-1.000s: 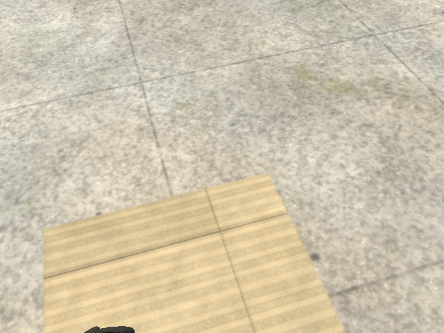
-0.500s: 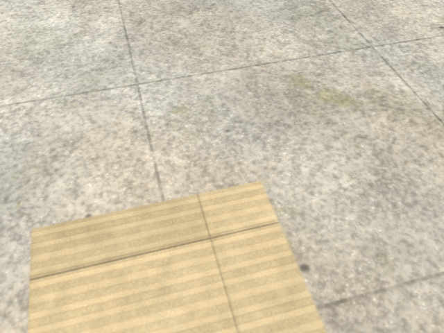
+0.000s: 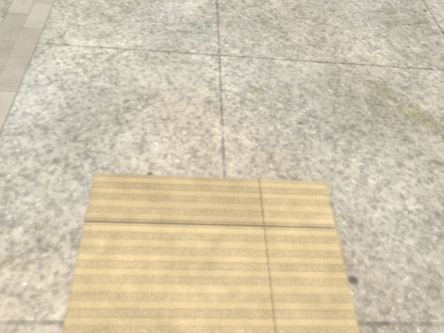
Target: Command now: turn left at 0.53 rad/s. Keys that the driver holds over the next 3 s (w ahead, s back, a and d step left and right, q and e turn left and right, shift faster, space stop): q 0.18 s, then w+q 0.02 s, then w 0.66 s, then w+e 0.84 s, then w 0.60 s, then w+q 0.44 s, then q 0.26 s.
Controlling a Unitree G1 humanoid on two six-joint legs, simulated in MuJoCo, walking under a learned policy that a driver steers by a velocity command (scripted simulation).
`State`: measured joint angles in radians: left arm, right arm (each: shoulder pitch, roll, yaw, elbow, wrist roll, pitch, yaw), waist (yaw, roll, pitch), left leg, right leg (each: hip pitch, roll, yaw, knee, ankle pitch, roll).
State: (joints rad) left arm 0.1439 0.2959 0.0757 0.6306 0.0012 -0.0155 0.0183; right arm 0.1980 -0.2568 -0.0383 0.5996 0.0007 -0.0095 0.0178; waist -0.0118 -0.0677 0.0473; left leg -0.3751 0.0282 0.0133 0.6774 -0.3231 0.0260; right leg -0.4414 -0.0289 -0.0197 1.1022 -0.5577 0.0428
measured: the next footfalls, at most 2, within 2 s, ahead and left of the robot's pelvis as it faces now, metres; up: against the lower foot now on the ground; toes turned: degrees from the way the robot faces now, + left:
right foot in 0.42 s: +0.07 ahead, -0.15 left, +0.00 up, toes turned +11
left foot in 0.84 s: +0.42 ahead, +0.15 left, +0.00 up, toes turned +17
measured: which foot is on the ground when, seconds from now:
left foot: down 0.00-0.42, up 0.44-0.82, down 0.84-1.00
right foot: up 0.00-0.40, down 0.42-0.84, up 0.86-1.00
